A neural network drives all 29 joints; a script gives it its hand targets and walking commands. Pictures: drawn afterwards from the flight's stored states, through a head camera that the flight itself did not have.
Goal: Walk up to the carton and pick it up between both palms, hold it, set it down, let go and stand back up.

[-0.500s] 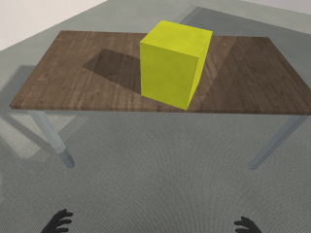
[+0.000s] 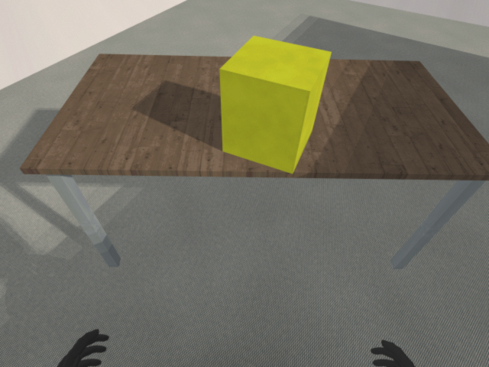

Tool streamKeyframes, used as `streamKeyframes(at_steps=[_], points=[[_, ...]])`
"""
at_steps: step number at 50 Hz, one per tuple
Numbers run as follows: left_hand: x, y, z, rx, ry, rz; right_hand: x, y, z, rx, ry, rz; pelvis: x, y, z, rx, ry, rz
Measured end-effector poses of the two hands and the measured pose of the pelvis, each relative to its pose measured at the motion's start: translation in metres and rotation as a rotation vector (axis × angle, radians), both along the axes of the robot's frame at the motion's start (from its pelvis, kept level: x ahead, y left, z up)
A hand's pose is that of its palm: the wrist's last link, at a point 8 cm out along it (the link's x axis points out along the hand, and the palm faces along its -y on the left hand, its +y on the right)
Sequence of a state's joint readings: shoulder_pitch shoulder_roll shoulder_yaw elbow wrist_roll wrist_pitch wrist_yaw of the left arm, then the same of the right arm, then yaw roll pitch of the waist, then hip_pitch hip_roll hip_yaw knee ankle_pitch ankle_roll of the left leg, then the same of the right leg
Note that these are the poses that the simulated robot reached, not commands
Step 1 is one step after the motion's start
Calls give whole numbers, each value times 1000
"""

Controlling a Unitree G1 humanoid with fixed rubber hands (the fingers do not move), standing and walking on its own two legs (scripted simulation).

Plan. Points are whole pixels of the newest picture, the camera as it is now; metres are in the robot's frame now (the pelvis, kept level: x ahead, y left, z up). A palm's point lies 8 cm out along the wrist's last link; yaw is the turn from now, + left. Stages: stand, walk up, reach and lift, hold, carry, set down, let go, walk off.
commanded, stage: stand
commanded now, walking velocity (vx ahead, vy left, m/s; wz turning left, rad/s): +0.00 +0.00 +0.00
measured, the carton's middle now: (273, 105) +0.74 -0.09 +0.02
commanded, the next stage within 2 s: none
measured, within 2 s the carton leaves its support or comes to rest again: neither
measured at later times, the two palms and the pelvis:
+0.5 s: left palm out of the picture +0.13 +0.28 -0.08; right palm out of the picture +0.10 -0.27 -0.10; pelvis -0.01 +0.00 +0.00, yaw +0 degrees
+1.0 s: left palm out of the picture +0.11 +0.29 -0.08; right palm out of the picture +0.09 -0.27 -0.10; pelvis -0.02 +0.00 +0.00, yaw +0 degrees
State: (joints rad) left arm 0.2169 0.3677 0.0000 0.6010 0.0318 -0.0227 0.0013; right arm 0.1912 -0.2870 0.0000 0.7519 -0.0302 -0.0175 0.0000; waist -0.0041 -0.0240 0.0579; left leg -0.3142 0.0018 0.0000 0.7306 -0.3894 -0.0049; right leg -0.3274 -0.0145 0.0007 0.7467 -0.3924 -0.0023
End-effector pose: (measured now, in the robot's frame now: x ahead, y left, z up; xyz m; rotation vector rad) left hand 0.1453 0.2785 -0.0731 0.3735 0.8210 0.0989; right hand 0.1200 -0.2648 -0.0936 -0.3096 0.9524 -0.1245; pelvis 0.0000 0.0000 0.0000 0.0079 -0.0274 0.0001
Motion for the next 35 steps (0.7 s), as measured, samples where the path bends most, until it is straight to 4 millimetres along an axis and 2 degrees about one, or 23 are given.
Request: streamKeyframes(at_steps=[20, 35], points=[[-10, 1, -1, -4, -9, 0, -17, -4, -1, -12, 23, -11, -9, 0, 0, 0, -13, 0], [-15, 6, -6, -3, 22, 10, -22, -4, -4, -15, 56, -19, -7, 3, 0, -4, -10, 0]])
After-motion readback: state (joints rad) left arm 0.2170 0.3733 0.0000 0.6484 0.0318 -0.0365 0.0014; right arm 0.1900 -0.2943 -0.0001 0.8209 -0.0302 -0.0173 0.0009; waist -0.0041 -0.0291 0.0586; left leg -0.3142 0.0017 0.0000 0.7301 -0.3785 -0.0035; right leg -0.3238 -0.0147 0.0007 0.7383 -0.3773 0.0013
